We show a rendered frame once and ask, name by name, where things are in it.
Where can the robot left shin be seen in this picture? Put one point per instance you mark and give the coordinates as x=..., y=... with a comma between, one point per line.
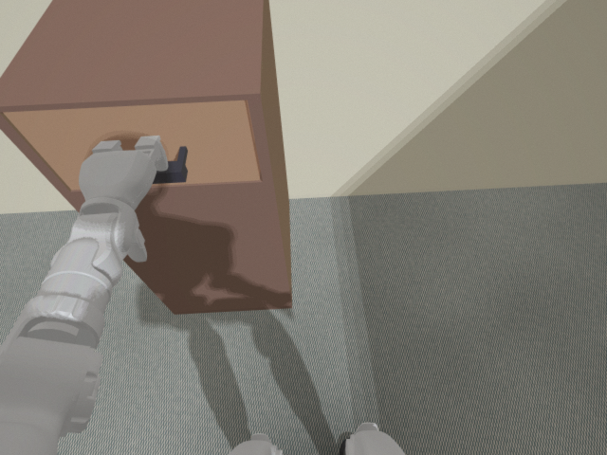
x=260, y=437

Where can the robot left hand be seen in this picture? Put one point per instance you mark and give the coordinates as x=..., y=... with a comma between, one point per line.
x=124, y=175

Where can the handle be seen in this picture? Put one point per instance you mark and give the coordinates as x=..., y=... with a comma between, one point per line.
x=176, y=172

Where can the drawer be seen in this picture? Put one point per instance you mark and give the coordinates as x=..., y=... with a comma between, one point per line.
x=218, y=136

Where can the left robot forearm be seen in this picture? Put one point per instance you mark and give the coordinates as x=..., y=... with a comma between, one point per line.
x=70, y=304

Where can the robot right shin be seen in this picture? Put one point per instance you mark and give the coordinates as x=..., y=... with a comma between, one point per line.
x=367, y=426

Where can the cabinet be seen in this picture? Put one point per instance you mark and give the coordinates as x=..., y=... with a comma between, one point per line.
x=211, y=247

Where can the robot shin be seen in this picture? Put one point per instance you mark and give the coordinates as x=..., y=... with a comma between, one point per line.
x=367, y=426
x=260, y=437

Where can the robot left upper arm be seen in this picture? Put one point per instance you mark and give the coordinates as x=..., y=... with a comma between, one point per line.
x=47, y=389

